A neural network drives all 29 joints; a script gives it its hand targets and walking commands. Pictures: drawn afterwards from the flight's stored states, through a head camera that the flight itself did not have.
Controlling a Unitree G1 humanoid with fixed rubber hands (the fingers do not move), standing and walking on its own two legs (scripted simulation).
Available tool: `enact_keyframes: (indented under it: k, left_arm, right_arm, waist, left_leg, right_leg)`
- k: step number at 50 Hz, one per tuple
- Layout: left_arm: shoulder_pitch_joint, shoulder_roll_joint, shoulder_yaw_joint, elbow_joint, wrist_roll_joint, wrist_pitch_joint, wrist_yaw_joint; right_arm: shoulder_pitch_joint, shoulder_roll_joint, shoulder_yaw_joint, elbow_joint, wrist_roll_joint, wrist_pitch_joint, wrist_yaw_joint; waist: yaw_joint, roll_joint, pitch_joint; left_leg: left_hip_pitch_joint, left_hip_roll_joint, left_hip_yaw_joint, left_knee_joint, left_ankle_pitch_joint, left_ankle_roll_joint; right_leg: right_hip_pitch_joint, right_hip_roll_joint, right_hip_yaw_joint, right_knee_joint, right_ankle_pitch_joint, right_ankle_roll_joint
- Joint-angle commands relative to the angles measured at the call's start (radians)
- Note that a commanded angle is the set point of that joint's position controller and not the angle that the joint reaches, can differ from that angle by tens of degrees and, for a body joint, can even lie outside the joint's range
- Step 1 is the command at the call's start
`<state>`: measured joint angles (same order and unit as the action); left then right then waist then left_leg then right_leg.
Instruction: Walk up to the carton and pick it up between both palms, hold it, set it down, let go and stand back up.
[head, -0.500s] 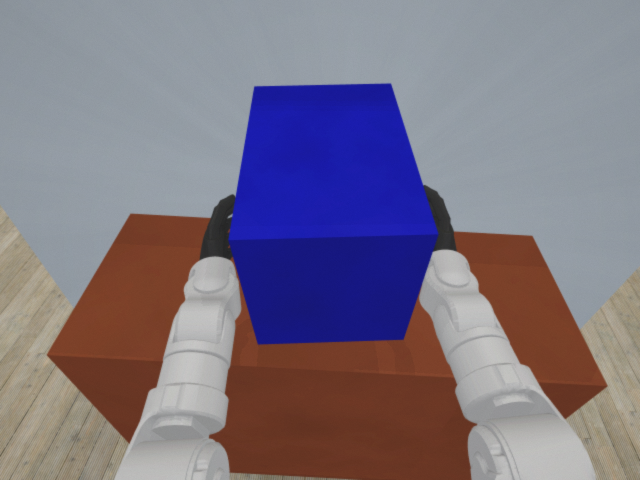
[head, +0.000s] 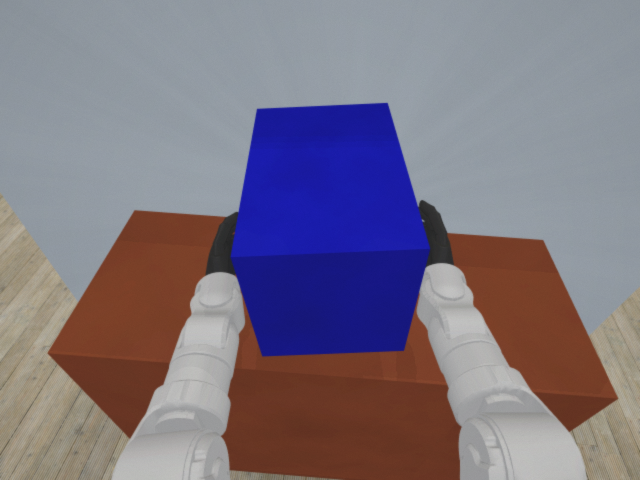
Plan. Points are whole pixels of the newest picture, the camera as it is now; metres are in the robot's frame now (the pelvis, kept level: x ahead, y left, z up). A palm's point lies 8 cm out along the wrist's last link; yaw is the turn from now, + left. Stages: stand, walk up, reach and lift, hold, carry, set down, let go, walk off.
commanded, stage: set down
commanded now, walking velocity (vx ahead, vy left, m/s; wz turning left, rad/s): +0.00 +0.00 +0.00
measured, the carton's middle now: (327, 224) +0.44 +0.01 +0.10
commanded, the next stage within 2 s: none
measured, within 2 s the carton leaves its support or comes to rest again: rests again in 1.42 s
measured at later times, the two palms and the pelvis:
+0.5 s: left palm (232, 284) +0.38 +0.14 +0.03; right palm (431, 273) +0.39 -0.14 +0.06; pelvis +0.00 +0.00 +0.00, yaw -1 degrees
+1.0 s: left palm (240, 305) +0.39 +0.13 -0.03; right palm (423, 292) +0.40 -0.15 +0.00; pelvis +0.01 +0.00 -0.01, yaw -2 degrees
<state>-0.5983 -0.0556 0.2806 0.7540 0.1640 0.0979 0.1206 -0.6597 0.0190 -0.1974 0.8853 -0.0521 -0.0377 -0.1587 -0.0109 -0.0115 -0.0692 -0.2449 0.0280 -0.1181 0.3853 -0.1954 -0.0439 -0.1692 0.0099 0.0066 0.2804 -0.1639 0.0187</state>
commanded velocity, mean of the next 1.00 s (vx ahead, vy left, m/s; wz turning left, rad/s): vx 0.00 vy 0.00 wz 0.00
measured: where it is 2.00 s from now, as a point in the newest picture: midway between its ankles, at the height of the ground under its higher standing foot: outside the picture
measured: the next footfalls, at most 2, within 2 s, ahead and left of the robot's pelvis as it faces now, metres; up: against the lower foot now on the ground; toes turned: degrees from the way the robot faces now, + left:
none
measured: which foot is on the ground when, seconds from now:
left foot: down 0.00-1.00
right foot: down 0.00-1.00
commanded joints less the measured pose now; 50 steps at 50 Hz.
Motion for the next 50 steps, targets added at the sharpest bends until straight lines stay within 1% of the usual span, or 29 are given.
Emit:
enact_keyframes:
  k: [1,4,5,7,11,16,20,21,22,24,26,28,37,40,44,47,48,50]
  left_arm:
    - [-0.925,-0.725,-0.440,-0.221,-0.026,-0.151,-0.132]
    - [-0.925,-0.713,-0.399,-0.170,-0.004,-0.174,-0.130]
    - [-0.931,-0.711,-0.390,-0.160,0.000,-0.185,-0.128]
    - [-0.923,-0.703,-0.365,-0.126,0.012,-0.204,-0.126]
    - [-0.931,-0.681,-0.315,-0.062,0.035,-0.237,-0.127]
    - [-0.955,-0.666,-0.283,-0.011,0.048,-0.282,-0.125]
    - [-0.960,-0.650,-0.263,0.031,0.057,-0.317,-0.123]
    - [-0.957,-0.648,-0.256,0.047,0.057,-0.325,-0.123]
    - [-0.963,-0.647,-0.255,0.053,0.058,-0.333,-0.123]
    - [-0.958,-0.644,-0.242,0.076,0.065,-0.350,-0.122]
    - [-0.960,-0.639,-0.238,0.093,0.069,-0.366,-0.122]
    - [-0.960,-0.635,-0.234,0.110,0.072,-0.380,-0.122]
    - [-0.943,-0.624,-0.231,0.194,0.066,-0.460,-0.121]
    - [-0.938,-0.620,-0.235,0.218,0.058,-0.490,-0.120]
    - [-0.935,-0.615,-0.240,0.252,0.045,-0.530,-0.117]
    - [-0.934,-0.612,-0.256,0.281,0.031,-0.562,-0.115]
    - [-0.928,-0.613,-0.258,0.289,0.026,-0.572,-0.112]
    - [-0.924,-0.615,-0.267,0.310,0.014,-0.591,-0.110]
  right_arm:
    - [-0.813,0.690,0.363,-0.244,-0.032,-0.115,0.167]
    - [-0.813,0.688,0.329,-0.209,-0.064,-0.133,0.175]
    - [-0.812,0.686,0.312,-0.196,-0.078,-0.141,0.178]
    - [-0.815,0.690,0.298,-0.180,-0.094,-0.154,0.183]
    - [-0.811,0.686,0.239,-0.135,-0.146,-0.174,0.192]
    - [-0.822,0.689,0.192,-0.100,-0.199,-0.211,0.205]
    - [-0.815,0.691,0.150,-0.062,-0.240,-0.235,0.213]
    - [-0.817,0.688,0.142,-0.051,-0.246,-0.242,0.214]
    - [-0.810,0.690,0.135,-0.042,-0.257,-0.246,0.215]
    - [-0.809,0.688,0.117,-0.024,-0.277,-0.260,0.218]
    - [-0.800,0.682,0.096,0.001,-0.295,-0.273,0.220]
    - [-0.788,0.678,0.079,0.017,-0.311,-0.285,0.222]
    - [-0.768,0.684,0.059,0.088,-0.355,-0.343,0.226]
    - [-0.763,0.687,0.062,0.105,-0.368,-0.361,0.227]
    - [-0.746,0.692,0.066,0.141,-0.379,-0.379,0.226]
    - [-0.736,0.698,0.072,0.165,-0.386,-0.396,0.224]
    - [-0.729,0.706,0.081,0.171,-0.384,-0.400,0.224]
    - [-0.724,0.709,0.092,0.192,-0.381,-0.409,0.223]
  waist:
    - [-0.010,0.055,-0.694]
    - [0.001,0.044,-0.699]
    - [-0.003,0.046,-0.706]
    - [0.013,0.040,-0.709]
    - [0.015,0.028,-0.706]
    - [0.022,0.029,-0.755]
    - [0.018,0.033,-0.783]
    - [0.022,0.033,-0.779]
    - [0.018,0.035,-0.784]
    - [0.022,0.032,-0.801]
    - [0.012,0.039,-0.806]
    - [0.009,0.044,-0.821]
    - [0.016,0.050,-0.879]
    - [0.023,0.044,-0.914]
    - [0.023,0.047,-0.941]
    - [0.021,0.050,-0.983]
    - [0.028,0.047,-0.992]
    - [0.022,0.046,-1.016]
  left_leg:
    - [0.207,-0.049,0.137,0.006,0.481,-0.047]
    - [0.186,-0.049,0.146,-0.001,0.454,-0.043]
    - [0.184,-0.048,0.147,-0.003,0.454,-0.044]
    - [0.167,-0.046,0.153,-0.003,0.452,-0.041]
    - [0.126,-0.045,0.165,-0.015,0.410,-0.036]
    - [0.105,-0.040,0.173,-0.008,0.421,-0.038]
    - [0.086,-0.035,0.180,-0.004,0.421,-0.039]
    - [0.081,-0.035,0.180,-0.003,0.426,-0.039]
    - [0.076,-0.034,0.183,-0.001,0.424,-0.039]
    - [0.072,-0.031,0.185,0.003,0.436,-0.041]
    - [0.066,-0.028,0.186,0.007,0.444,-0.043]
    - [0.064,-0.024,0.190,0.009,0.452,-0.045]
    - [0.001,-0.015,0.202,0.034,0.489,-0.046]
    - [-0.024,-0.013,0.206,0.043,0.498,-0.045]
    - [-0.058,-0.011,0.206,0.060,0.504,-0.046]
    - [-0.083,-0.009,0.207,0.079,0.518,-0.047]
    - [-0.094,-0.010,0.207,0.086,0.524,-0.046]
    - [-0.109,-0.009,0.202,0.104,0.539,-0.047]
  right_leg:
    - [0.255,0.039,-0.071,0.064,0.510,0.017]
    - [0.257,0.035,-0.071,0.068,0.511,0.019]
    - [0.253,0.036,-0.073,0.069,0.505,0.018]
    - [0.255,0.032,-0.072,0.071,0.514,0.019]
    - [0.260,0.025,-0.074,0.078,0.513,0.023]
    - [0.255,0.021,-0.076,0.090,0.532,0.021]
    - [0.251,0.016,-0.076,0.098,0.546,0.017]
    - [0.247,0.016,-0.079,0.099,0.541,0.016]
    - [0.239,0.015,-0.078,0.099,0.539,0.017]
    - [0.236,0.016,-0.079,0.105,0.549,0.013]
    - [0.225,0.017,-0.084,0.108,0.552,0.013]
    - [0.213,0.015,-0.086,0.111,0.559,0.011]
    - [0.185,0.011,-0.084,0.149,0.615,0.007]
    - [0.176,0.010,-0.081,0.165,0.638,0.005]
    - [0.148,0.010,-0.079,0.188,0.649,0.005]
    - [0.127,0.012,-0.078,0.211,0.682,0.004]
    - [0.123,0.013,-0.077,0.220,0.689,0.005]
    - [0.108,0.016,-0.075,0.237,0.707,0.006]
